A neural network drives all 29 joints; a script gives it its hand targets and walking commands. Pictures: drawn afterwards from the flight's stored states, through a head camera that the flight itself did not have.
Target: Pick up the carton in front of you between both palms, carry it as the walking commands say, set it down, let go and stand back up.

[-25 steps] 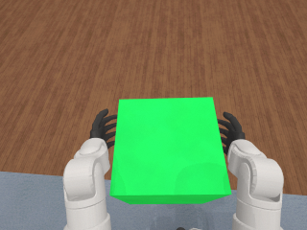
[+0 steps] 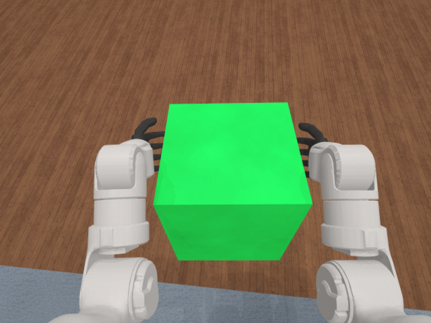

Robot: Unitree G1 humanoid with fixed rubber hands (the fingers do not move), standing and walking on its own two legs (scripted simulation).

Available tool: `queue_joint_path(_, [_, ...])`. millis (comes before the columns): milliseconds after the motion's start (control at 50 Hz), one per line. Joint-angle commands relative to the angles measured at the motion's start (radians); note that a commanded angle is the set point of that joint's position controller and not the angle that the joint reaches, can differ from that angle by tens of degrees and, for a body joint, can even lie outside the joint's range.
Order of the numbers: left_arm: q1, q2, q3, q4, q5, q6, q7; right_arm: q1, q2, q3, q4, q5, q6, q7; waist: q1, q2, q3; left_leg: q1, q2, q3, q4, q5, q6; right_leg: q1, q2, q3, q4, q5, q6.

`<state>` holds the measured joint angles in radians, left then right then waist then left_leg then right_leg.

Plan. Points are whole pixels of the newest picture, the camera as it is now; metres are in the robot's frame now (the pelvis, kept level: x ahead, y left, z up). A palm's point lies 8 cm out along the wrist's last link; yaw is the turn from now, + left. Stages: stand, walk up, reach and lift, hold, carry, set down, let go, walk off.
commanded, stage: carry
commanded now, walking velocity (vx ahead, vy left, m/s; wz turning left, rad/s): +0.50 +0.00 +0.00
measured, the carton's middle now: (228, 187) +0.35 +0.00 +0.05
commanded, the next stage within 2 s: none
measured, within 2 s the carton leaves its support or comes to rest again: neither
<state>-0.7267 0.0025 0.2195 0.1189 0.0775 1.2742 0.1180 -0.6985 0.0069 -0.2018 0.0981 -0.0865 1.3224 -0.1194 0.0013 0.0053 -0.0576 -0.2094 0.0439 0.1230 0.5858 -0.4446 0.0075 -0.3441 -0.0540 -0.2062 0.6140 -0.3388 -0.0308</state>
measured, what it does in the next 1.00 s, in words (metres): walks ahead: left foot, then right foot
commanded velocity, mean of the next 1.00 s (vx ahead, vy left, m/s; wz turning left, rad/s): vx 0.50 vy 0.00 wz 0.00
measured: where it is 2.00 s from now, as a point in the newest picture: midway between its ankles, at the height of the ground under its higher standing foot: (209, 155)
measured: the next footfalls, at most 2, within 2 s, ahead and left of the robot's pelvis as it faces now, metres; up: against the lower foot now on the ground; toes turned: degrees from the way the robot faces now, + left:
left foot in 0.36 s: +0.18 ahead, +0.11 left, +0.00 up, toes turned +5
right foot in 0.74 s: +0.51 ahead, -0.03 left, +0.02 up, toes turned -6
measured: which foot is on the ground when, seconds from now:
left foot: down 0.00-0.20, up 0.22-0.34, down 0.36-0.74, up 0.76-1.00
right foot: down 0.00-0.38, up 0.40-0.72, down 0.74-1.00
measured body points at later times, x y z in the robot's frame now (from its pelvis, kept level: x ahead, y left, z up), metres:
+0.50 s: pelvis +0.17 +0.04 +0.01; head +0.23 +0.06 +0.45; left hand +0.58 +0.19 +0.15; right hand +0.56 -0.11 +0.15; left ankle +0.14 +0.11 -0.72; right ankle +0.06 -0.08 -0.62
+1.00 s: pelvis +0.45 +0.03 +0.03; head +0.53 +0.04 +0.47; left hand +0.83 +0.22 +0.16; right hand +0.86 -0.08 +0.16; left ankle +0.47 +0.16 -0.61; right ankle +0.46 -0.03 -0.71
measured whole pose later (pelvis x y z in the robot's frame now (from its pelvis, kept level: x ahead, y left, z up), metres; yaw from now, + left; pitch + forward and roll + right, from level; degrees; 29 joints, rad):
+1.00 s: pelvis +0.45 +0.03 +0.03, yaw +1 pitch +5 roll +0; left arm -0.81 -0.02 0.27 -0.07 0.04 1.29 0.16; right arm -0.83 0.03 -0.31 -0.07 -0.10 1.34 -0.14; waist 0.10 -0.01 0.10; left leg -0.73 0.04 0.00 1.23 -0.45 0.04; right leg -0.34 0.04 -0.13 0.49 -0.41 -0.11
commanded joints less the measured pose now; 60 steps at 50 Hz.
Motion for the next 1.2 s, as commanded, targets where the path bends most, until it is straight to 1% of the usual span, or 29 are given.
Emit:
queue_joint_path(0, [-0.731, -1.124, -0.616, -0.018, -0.475, -0.027, -0.245, -0.863, 1.073, 0.599, -0.125, 0.484, -0.088, 0.228, -0.02, 0.039, -0.41, 0.134, 0.097, -0.075, -0.012, 0.461, 0.056, 0.187, -0.063, 0.077, 0.035, 0.22, -0.049])
queue_joint_path(80, [-0.82, -1.113, -0.595, -0.033, -0.487, -0.039, -0.22, -0.943, 1.055, 0.59, -0.153, 0.506, -0.1, 0.2, -0.022, 0.074, -0.36, 0.11, 0.126, -0.146, -0.021, 0.37, 0.103, 0.12, -0.038, 0.081, 0.096, 0.088, -0.04])
queue_joint_path(140, [-0.797, -1.083, -0.565, -0.008, -0.477, -0.033, -0.204, -0.98, 1.039, 0.576, -0.148, 0.509, -0.086, 0.187, 0.038, -0.039, -0.428, -0.045, 0.062, -0.013, 0.192, 0.585, 0.047, 0.383, -0.069, 0.166, 0.048, 0.233, -0.086])
queue_joint_path(160, [-0.784, -1.067, -0.55, -0.013, -0.471, -0.029, -0.199, -0.991, 1.034, 0.57, -0.152, 0.51, -0.079, 0.184, 0.073, -0.166, -0.457, -0.212, 0.011, 0.045, 0.366, 0.476, 0.015, 0.535, -0.148, 0.303, -0.013, 0.391, -0.139])
queue_joint_path(180, [-0.772, -1.058, -0.541, -0.022, -0.462, -0.023, -0.193, -0.99, 1.031, 0.559, -0.15, 0.504, -0.073, 0.183, 0.099, -0.345, -0.406, -0.487, -0.07, 0.051, 0.447, -0.036, 0.006, 0.676, -0.258, 0.494, -0.135, 0.573, -0.227])
queue_joint_path(220, [-0.803, -1.051, -0.551, -0.089, -0.471, -0.007, -0.18, -0.987, 1.032, 0.546, -0.151, 0.492, -0.059, 0.18, 0.131, -0.188, -0.336, -0.72, -0.024, -0.08, 0.48, -0.297, 0.034, 0.779, -0.352, 0.588, -0.144, 0.651, -0.29])
queue_joint_path(260, [-0.844, -1.065, -0.581, -0.184, -0.492, 0.008, -0.17, -0.94, 1.012, 0.508, -0.152, 0.469, -0.042, 0.177, 0.114, -0.118, -0.358, -0.671, 0.024, -0.139, 0.325, -0.233, 0.063, 0.738, -0.344, 0.494, -0.127, 0.549, -0.195])
queue_joint_path(300, [-0.874, -1.081, -0.605, -0.236, -0.508, 0.022, -0.171, -0.874, 0.972, 0.479, -0.155, 0.432, -0.028, 0.17, 0.066, -0.129, -0.395, -0.376, -0.031, -0.028, 0.095, 0.002, 0.049, 0.566, -0.27, 0.302, -0.146, 0.418, -0.11])
queue_joint_path(340, [-0.882, -1.09, -0.623, -0.238, -0.522, 0.031, -0.184, -0.813, 0.954, 0.468, -0.137, 0.39, -0.024, 0.168, -0.047, -0.068, -0.438, 0.177, -0.128, 0.105, -0.081, 0.215, 0.06, 0.218, -0.16, 0.074, 0.035, 0.458, -0.02])
queue_joint_path(360, [-0.892, -1.081, -0.628, -0.234, -0.521, 0.038, -0.194, -0.764, 0.941, 0.458, -0.108, 0.369, -0.028, 0.169, -0.115, 0.081, -0.47, 0.393, 0.001, -0.126, -0.159, 0.129, 0.108, 0.01, -0.065, 0.013, 0.265, 0.352, 0.025])
queue_joint_path(380, [-0.909, -1.077, -0.638, -0.221, -0.527, 0.047, -0.207, -0.789, 0.908, 0.455, -0.105, 0.349, -0.034, 0.168, -0.105, 0.369, -0.453, 0.487, 0.272, -0.632, -0.26, 0.483, 0.224, -0.247, 0.078, 0.04, 0.494, -0.138, 0.066])
queue_joint_path(400, [-0.923, -1.081, -0.638, -0.185, -0.525, 0.048, -0.214, -0.81, 0.904, 0.465, -0.118, 0.348, -0.024, 0.169, -0.082, 0.298, -0.448, 0.606, 0.305, -0.657, -0.196, 0.709, 0.299, -0.401, 0.081, 0.162, 0.645, -0.254, 0.033])
queue_joint_path(440, [-0.867, -1.079, -0.621, -0.142, -0.501, 0.05, -0.22, -0.853, 0.952, 0.521, -0.173, 0.392, -0.018, 0.18, -0.101, 0.102, -0.413, 0.658, 0.274, -0.492, -0.092, 0.91, 0.26, -0.573, 0.026, 0.208, 0.739, -0.191, -0.013])
queue_joint_path(460, [-0.849, -1.078, -0.612, -0.128, -0.485, 0.05, -0.216, -0.904, 0.973, 0.543, -0.214, 0.418, -0.019, 0.186, -0.098, 0.079, -0.41, 0.654, 0.247, -0.43, -0.09, 0.932, 0.213, -0.587, 0.014, 0.211, 0.69, -0.131, -0.019])
queue_joint_path(500, [-0.82, -1.066, -0.594, -0.138, -0.448, 0.047, -0.2, -0.968, 1.005, 0.573, -0.288, 0.469, -0.016, 0.199, -0.089, 0.109, -0.426, 0.639, 0.214, -0.348, -0.102, 0.948, 0.164, -0.571, 0.018, 0.188, 0.622, -0.081, -0.016])
queue_joint_path(660, [-0.704, -0.987, -0.532, -0.072, -0.297, 0.038, -0.159, -0.963, 1.045, 0.595, -0.205, 0.536, -0.007, 0.259, -0.064, 0.129, -0.339, 0.361, 0.106, -0.115, -0.136, 1.111, 0.153, -0.263, 0.118, 0.007, 0.046, 0.207, -0.039])
queue_joint_path(700, [-0.706, -0.985, -0.536, -0.067, -0.299, 0.035, -0.168, -0.944, 1.051, 0.591, -0.173, 0.533, -0.015, 0.262, 0.0, 0.171, -0.394, 0.261, 0.124, -0.067, 0.01, 1.295, 0.116, 0.027, 0.168, -0.035, -0.053, 0.262, -0.072])
queue_joint_path(720, [-0.714, -0.995, -0.539, -0.068, -0.31, 0.031, -0.175, -0.946, 1.054, 0.596, -0.162, 0.531, -0.02, 0.262, 0.059, 0.145, -0.479, 0.176, 0.11, -0.016, 0.181, 1.169, 0.079, 0.261, 0.146, -0.017, -0.124, 0.299, -0.088])
queue_joint_path(740, [-0.725, -1.003, -0.547, -0.072, -0.329, 0.025, -0.186, -0.968, 1.063, 0.6, -0.161, 0.533, -0.021, 0.262, 0.089, 0.012, -0.578, -0.037, 0.075, -0.056, 0.394, 0.768, 0.051, 0.545, -0.029, 0.203, -0.068, 0.311, -0.147])
queue_joint_path(760, [-0.745, -1.006, -0.554, -0.065, -0.348, 0.021, -0.191, -0.956, 1.074, 0.601, -0.152, 0.523, -0.017, 0.262, 0.051, -0.237, -0.66, -0.277, -0.064, -0.087, 0.62, -0.098, 0.024, 0.759, -0.291, 0.608, -0.055, 0.439, -0.265])
queue_joint_path(780, [-0.722, -1.019, -0.565, -0.062, -0.37, 0.02, -0.197, -0.964, 1.066, 0.589, -0.154, 0.51, -0.018, 0.255, 0.095, -0.232, -0.671, -0.459, -0.118, -0.179, 0.838, -0.127, 0.035, 0.812, -0.302, 0.816, -0.169, 0.18, -0.342])
queue_joint_path(860, [-0.89, -1.123, -0.639, -0.238, -0.51, 0.022, -0.218, -0.947, 1.02, 0.537, -0.238, 0.435, -0.028, 0.194, 0.064, -0.04, -0.516, -0.558, -0.011, -0.173, 0.796, 0.027, 0.055, 0.579, -0.208, 0.541, -0.197, 0.297, -0.219])
queue_joint_path(960, [-0.91, -1.084, -0.661, -0.309, -0.556, 0.035, -0.223, -0.857, 0.925, 0.51, -0.253, 0.342, -0.029, 0.153, 0.071, -0.08, -0.498, -0.626, 0.01, -0.11, 0.63, -0.017, 0.028, 0.551, -0.202, 0.457, -0.227, 0.258, -0.237])
queue_joint_path(1060, [-0.84, -1.062, -0.649, -0.172, -0.522, 0.047, -0.245, -0.797, 0.914, 0.532, -0.138, 0.317, -0.014, 0.165, 0.078, -0.12, -0.413, -0.44, -0.028, -0.006, 0.23, 0.094, 0.016, 0.426, -0.155, 0.288, -0.241, 0.363, -0.193])
queue_joint_path(1100, [-0.828, -1.072, -0.633, -0.11, -0.51, 0.047, -0.256, -0.809, 0.934, 0.541, -0.098, 0.335, -0.012, 0.18, 0.048, -0.153, -0.396, -0.276, -0.087, 0.082, 0.097, 0.09, 0.032, 0.369, -0.141, 0.221, -0.186, 0.456, -0.16])
queue_joint_path(1120, [-0.823, -1.08, -0.624, -0.08, -0.508, 0.046, -0.259, -0.809, 0.949, 0.539, -0.07, 0.344, -0.013, 0.187, -0.005, -0.138, -0.425, -0.075, -0.125, 0.13, 0.006, 0.147, 0.05, 0.292, -0.127, 0.157, -0.067, 0.567, -0.124])
queue_joint_path(1140, [-0.819, -1.088, -0.612, -0.051, -0.498, 0.046, -0.263, -0.788, 0.955, 0.528, -0.03, 0.354, -0.016, 0.192, -0.06, -0.082, -0.498, 0.198, -0.106, 0.086, -0.019, 0.166, 0.077, 0.177, -0.101, 0.105, 0.087, 0.616, -0.071])
queue_joint_path(1160, [-0.824, -1.091, -0.594, -0.033, -0.485, 0.048, -0.268, -0.773, 0.958, 0.519, -0.012, 0.357, -0.024, 0.197, -0.101, 0.109, -0.603, 0.433, 0.154, -0.376, -0.11, -0.079, 0.193, -0.057, -0.033, 0.099, 0.37, 0.348, 0.001])
queue_joint_path(1180, [-0.838, -1.094, -0.579, -0.033, -0.479, 0.047, -0.271, -0.803, 0.98, 0.518, -0.019, 0.37, -0.031, 0.202, -0.119, 0.343, -0.581, 0.568, 0.293, -0.785, -0.257, 0.039, 0.295, -0.338, 0.117, 0.14, 0.545, -0.175, 0.021])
